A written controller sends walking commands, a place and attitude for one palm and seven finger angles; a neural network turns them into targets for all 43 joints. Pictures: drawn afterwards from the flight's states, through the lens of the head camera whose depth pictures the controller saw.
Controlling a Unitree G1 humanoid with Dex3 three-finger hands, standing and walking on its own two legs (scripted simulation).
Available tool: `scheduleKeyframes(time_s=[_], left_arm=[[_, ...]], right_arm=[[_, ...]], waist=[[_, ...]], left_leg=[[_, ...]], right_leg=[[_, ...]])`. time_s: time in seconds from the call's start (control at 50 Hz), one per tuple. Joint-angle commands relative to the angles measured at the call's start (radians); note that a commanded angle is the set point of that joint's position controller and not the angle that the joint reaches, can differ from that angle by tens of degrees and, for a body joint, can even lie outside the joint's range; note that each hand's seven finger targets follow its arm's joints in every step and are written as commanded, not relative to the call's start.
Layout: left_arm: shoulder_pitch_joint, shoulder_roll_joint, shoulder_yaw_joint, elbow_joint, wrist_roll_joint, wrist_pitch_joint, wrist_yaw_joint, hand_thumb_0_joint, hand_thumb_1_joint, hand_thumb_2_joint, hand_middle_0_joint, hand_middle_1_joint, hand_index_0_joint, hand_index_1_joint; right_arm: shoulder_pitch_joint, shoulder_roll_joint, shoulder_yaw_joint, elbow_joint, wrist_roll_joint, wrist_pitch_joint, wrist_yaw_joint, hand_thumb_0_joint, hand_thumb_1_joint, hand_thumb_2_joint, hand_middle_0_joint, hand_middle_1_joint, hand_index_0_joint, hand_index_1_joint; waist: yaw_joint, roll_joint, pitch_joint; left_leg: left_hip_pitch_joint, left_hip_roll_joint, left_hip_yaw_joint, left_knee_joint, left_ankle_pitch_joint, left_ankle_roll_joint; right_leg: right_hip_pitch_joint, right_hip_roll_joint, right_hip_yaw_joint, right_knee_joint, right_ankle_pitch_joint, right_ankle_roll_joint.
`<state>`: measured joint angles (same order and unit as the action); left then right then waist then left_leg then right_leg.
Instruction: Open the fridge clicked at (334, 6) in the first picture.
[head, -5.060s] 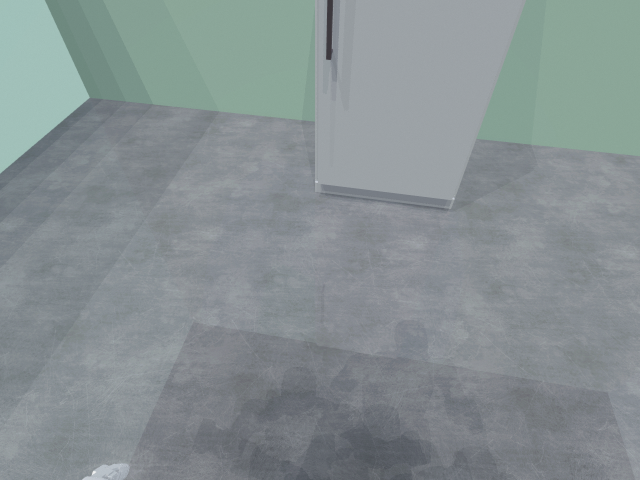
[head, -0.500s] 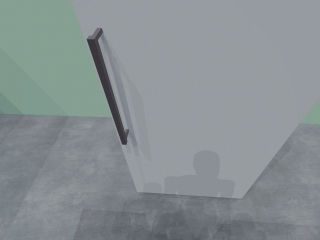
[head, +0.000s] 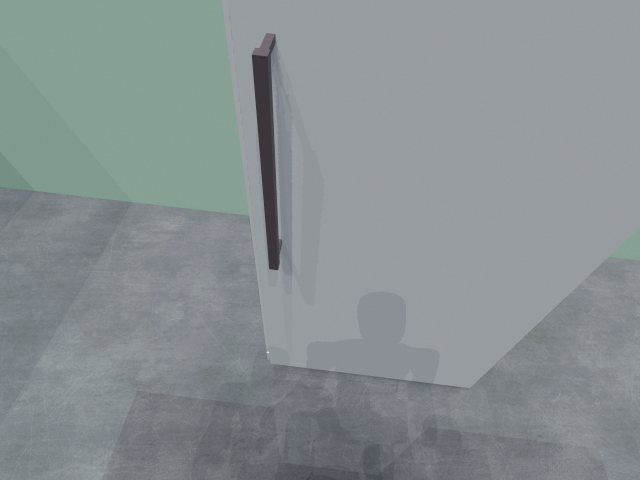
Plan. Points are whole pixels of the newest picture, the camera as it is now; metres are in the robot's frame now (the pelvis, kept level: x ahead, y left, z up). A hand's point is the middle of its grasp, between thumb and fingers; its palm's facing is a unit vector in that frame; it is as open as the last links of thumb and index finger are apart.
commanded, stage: come to a stop and stand still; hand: left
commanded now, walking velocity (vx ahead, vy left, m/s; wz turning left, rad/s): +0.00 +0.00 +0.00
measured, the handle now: (272, 178) +0.49 +0.10 +0.10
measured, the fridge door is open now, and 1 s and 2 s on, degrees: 0 0 0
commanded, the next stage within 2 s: look again from close up in 1.32 s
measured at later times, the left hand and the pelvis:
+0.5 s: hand out of the picture -0.04 +0.10 -0.18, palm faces +0.06 -0.99 -0.15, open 7.3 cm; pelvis -0.02 -0.05 +0.00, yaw +1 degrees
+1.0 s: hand out of the picture +0.01 +0.16 -0.18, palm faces +0.04 -0.98 -0.21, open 7.3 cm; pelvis -0.01 -0.02 -0.01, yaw +1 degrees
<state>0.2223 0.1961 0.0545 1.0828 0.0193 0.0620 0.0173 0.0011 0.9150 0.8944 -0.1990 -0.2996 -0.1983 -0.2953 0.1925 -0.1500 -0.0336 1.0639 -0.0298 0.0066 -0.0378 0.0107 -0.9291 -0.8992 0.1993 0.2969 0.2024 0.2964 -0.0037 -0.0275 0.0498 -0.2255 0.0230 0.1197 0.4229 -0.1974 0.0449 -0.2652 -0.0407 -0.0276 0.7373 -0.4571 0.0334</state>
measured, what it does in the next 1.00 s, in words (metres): steps on the spot: right foot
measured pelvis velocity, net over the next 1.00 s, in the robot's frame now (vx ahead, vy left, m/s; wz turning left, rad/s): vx -0.01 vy -0.02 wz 0.01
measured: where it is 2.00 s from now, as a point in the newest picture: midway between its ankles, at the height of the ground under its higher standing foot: outside the picture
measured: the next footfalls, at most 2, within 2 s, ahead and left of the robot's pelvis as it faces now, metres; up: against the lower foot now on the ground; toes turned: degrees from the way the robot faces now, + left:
right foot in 0.12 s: -0.01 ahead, -0.15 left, +0.00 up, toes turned -3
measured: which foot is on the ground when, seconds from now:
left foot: down 0.00-1.00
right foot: up 0.00-0.10, down 0.12-1.00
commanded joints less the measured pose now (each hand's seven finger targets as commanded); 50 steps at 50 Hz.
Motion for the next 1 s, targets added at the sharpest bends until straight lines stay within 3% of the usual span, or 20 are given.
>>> scheduleKeyframes(time_s=[0.0,0.04,0.08,0.1,0.14,0.18,0.26,0.6,0.62,0.64,0.66,0.68,0.7,0.72,0.76,0.78,0.82,0.86,0.94,0.98], left_arm=[[0.032,0.018,-0.011,-0.037,-0.005,-0.029,0.000,0.000,0.900,0.900,-0.200,-0.300,-0.200,-0.300],[0.098,0.020,-0.015,-0.007,-0.006,-0.043,0.005,0.000,0.900,0.900,-0.200,-0.300,-0.200,-0.300],[0.107,0.067,-0.016,0.011,-0.004,-0.059,0.016,0.000,0.900,0.900,-0.200,-0.300,-0.200,-0.300],[0.090,0.082,-0.021,0.009,-0.008,-0.061,0.016,0.000,0.900,0.900,-0.200,-0.300,-0.200,-0.300],[0.066,0.074,-0.026,0.017,-0.009,-0.069,0.015,0.000,0.900,0.900,-0.200,-0.300,-0.200,-0.300],[0.062,0.056,-0.032,0.018,-0.010,-0.066,0.016,0.000,0.900,0.900,-0.200,-0.300,-0.200,-0.300],[0.094,0.041,-0.032,0.025,-0.013,-0.067,0.020,0.000,0.900,0.900,-0.200,-0.300,-0.200,-0.300],[0.166,-0.006,-0.031,0.044,-0.015,-0.075,0.027,0.000,0.900,0.900,-0.200,-0.300,-0.200,-0.300],[0.171,-0.006,-0.031,0.044,-0.013,-0.076,0.027,0.000,0.900,0.900,-0.200,-0.300,-0.200,-0.300],[0.242,0.025,-0.041,0.056,0.007,-0.108,0.059,0.000,0.900,0.900,-0.200,-0.300,-0.200,-0.300],[0.184,0.063,-0.038,0.001,0.006,-0.119,0.050,0.000,0.900,0.900,-0.200,-0.300,-0.200,-0.300],[0.141,0.057,-0.039,-0.020,0.006,-0.122,0.045,0.000,0.900,0.900,-0.200,-0.300,-0.200,-0.300],[0.119,0.054,-0.035,-0.041,0.003,-0.125,0.044,0.000,0.900,0.900,-0.200,-0.300,-0.200,-0.300],[0.117,0.047,-0.032,-0.043,-0.001,-0.131,0.043,0.000,0.900,0.900,-0.200,-0.300,-0.200,-0.300],[0.145,0.018,-0.035,-0.038,-0.006,-0.127,0.041,0.000,0.900,0.900,-0.200,-0.300,-0.200,-0.300],[0.153,0.016,-0.040,-0.034,-0.007,-0.116,0.039,0.000,0.900,0.900,-0.200,-0.300,-0.200,-0.300],[0.167,0.016,-0.042,-0.024,-0.005,-0.107,0.036,0.000,0.900,0.900,-0.200,-0.300,-0.200,-0.300],[0.154,0.024,-0.045,-0.027,-0.005,-0.098,0.034,0.000,0.900,0.900,-0.200,-0.300,-0.200,-0.300],[0.143,0.046,-0.045,-0.037,-0.005,-0.087,0.029,0.000,0.900,0.900,-0.200,-0.300,-0.200,-0.300],[0.135,0.055,-0.045,-0.043,-0.004,-0.082,0.027,0.000,0.900,0.900,-0.200,-0.300,-0.200,-0.300]], right_arm=[[0.090,-0.183,-0.042,0.000,0.007,-0.010,-0.006,0.000,-0.900,-0.900,0.200,0.300,0.200,0.300],[0.073,-0.164,-0.037,0.007,0.015,-0.013,-0.003,0.000,-0.900,-0.900,0.200,0.300,0.200,0.300],[0.081,-0.105,-0.024,0.012,0.028,-0.016,0.004,0.000,-0.900,-0.900,0.200,0.300,0.200,0.300],[0.070,-0.082,-0.014,0.011,0.028,-0.014,0.011,0.000,-0.900,-0.900,0.200,0.300,0.200,0.300],[0.071,-0.068,-0.003,0.028,0.019,-0.004,0.012,0.000,-0.900,-0.900,0.200,0.300,0.200,0.300],[0.100,-0.072,-0.001,0.049,0.017,-0.001,0.013,0.000,-0.900,-0.900,0.200,0.300,0.200,0.300],[0.132,-0.062,0.007,0.075,0.017,-0.004,0.010,0.000,-0.900,-0.900,0.200,0.300,0.200,0.300],[0.198,-0.020,0.012,0.105,0.018,-0.011,0.000,0.000,-0.900,-0.900,0.200,0.300,0.200,0.300],[0.200,-0.020,0.012,0.103,0.019,-0.013,-0.001,0.000,-0.900,-0.900,0.200,0.300,0.200,0.300],[0.054,-0.060,0.017,0.017,0.022,-0.032,0.015,0.000,-0.900,-0.900,0.200,0.300,0.200,0.300],[0.125,-0.011,0.014,-0.016,0.017,-0.016,0.023,0.000,-0.900,-0.900,0.200,0.300,0.200,0.300],[0.159,-0.012,0.012,-0.009,0.015,-0.011,0.027,0.000,-0.900,-0.900,0.200,0.300,0.200,0.300],[0.196,-0.013,0.014,-0.012,0.013,-0.017,0.029,0.000,-0.900,-0.900,0.200,0.300,0.200,0.300],[0.201,-0.002,0.021,-0.007,0.010,-0.028,0.030,0.000,-0.900,-0.900,0.200,0.300,0.200,0.300],[0.215,-0.039,0.024,-0.013,0.012,-0.044,0.020,0.000,-0.900,-0.900,0.200,0.300,0.200,0.300],[0.202,-0.053,0.025,-0.014,0.014,-0.048,0.016,0.000,-0.900,-0.900,0.200,0.300,0.200,0.300],[0.167,-0.058,0.029,-0.022,0.015,-0.045,0.009,0.000,-0.900,-0.900,0.200,0.300,0.200,0.300],[0.159,-0.075,0.028,-0.031,0.017,-0.039,0.010,0.000,-0.900,-0.900,0.200,0.300,0.200,0.300],[0.139,-0.098,0.030,-0.032,0.015,-0.038,0.012,0.000,-0.900,-0.900,0.200,0.300,0.200,0.300],[0.129,-0.109,0.029,-0.036,0.015,-0.036,0.013,0.000,-0.900,-0.900,0.200,0.300,0.200,0.300]], waist=[[-0.028,0.165,-0.081],[0.004,0.142,-0.092],[-0.009,0.026,-0.060],[-0.016,0.017,-0.033],[-0.021,-0.107,0.016],[-0.029,-0.081,0.067],[-0.017,-0.003,0.085],[-0.005,0.020,0.071],[-0.004,0.021,0.060],[0.052,-0.018,0.097],[-0.028,-0.012,0.042],[-0.043,-0.024,0.014],[-0.059,-0.017,-0.031],[-0.048,0.039,-0.048],[-0.029,0.061,-0.070],[-0.015,0.110,-0.062],[0.003,0.077,-0.015],[0.000,0.011,0.019],[0.008,0.057,0.034],[0.009,0.036,0.039]], left_leg=[[0.158,0.261,-0.264,-0.144,0.227,0.097],[0.124,0.214,-0.207,-0.081,0.250,0.056],[0.014,0.128,-0.126,-0.029,0.108,-0.023],[0.018,0.093,-0.101,-0.044,0.015,-0.043],[0.065,0.072,-0.084,-0.033,0.003,-0.053],[0.092,0.079,-0.089,-0.045,-0.006,-0.051],[0.057,0.084,-0.097,-0.072,-0.004,-0.050],[0.043,0.090,-0.093,-0.052,0.055,-0.053],[0.048,0.095,-0.095,-0.050,0.079,-0.050],[-0.086,0.078,-0.074,0.190,0.018,-0.075],[-0.082,0.053,-0.095,0.221,-0.138,-0.053],[-0.066,0.048,-0.083,0.238,-0.133,-0.051],[-0.048,0.039,-0.084,0.203,-0.078,-0.050],[-0.007,0.039,-0.082,0.148,-0.009,-0.045],[0.010,0.076,-0.131,0.087,0.146,-0.022],[-0.004,0.085,-0.146,0.078,0.206,-0.013],[-0.032,0.087,-0.154,0.062,0.205,-0.003],[-0.040,0.081,-0.156,0.039,0.140,-0.003],[-0.039,0.081,-0.166,-0.003,0.113,0.004],[-0.044,0.081,-0.174,-0.019,0.075,0.005]], right_leg=[[-0.029,-0.002,-0.009,-0.146,0.034,-0.012],[0.081,-0.005,-0.028,-0.354,0.209,-0.015],[0.156,-0.100,0.080,-0.437,0.325,-0.049],[0.099,-0.141,0.096,-0.446,0.279,-0.067],[-0.001,-0.119,0.104,-0.475,0.200,-0.074],[-0.076,-0.102,0.097,-0.500,0.072,-0.068],[-0.042,-0.077,0.087,-0.482,0.093,-0.062],[0.002,-0.070,0.071,-0.468,0.174,-0.070],[0.017,-0.068,0.066,-0.462,0.208,-0.070],[0.009,-0.134,0.158,-0.454,0.668,-0.028],[0.000,-0.183,0.154,-0.464,0.469,-0.081],[-0.028,-0.158,0.143,-0.468,0.292,-0.119],[0.001,-0.136,0.125,-0.429,0.298,-0.139],[0.022,-0.123,0.088,-0.376,0.412,-0.139],[0.051,-0.061,0.059,-0.289,0.435,-0.108],[0.068,-0.049,0.039,-0.268,0.400,-0.095],[0.069,-0.046,0.038,-0.284,0.372,-0.084],[0.053,-0.046,0.036,-0.294,0.323,-0.078],[0.055,-0.043,0.032,-0.297,0.255,-0.069],[0.052,-0.042,0.030,-0.306,0.218,-0.065]])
